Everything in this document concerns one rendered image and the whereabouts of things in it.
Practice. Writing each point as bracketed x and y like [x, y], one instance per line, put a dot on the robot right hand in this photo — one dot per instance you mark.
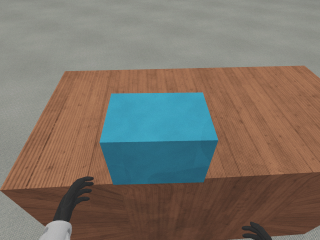
[259, 230]

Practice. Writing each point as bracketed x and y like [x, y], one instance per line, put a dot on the carton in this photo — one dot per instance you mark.
[158, 138]

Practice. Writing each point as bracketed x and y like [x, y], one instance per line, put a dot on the pedestal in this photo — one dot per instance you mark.
[265, 168]

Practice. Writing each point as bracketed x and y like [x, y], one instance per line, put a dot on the robot left hand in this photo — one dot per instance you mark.
[70, 199]

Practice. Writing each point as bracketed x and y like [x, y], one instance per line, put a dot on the robot left forearm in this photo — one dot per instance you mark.
[57, 230]

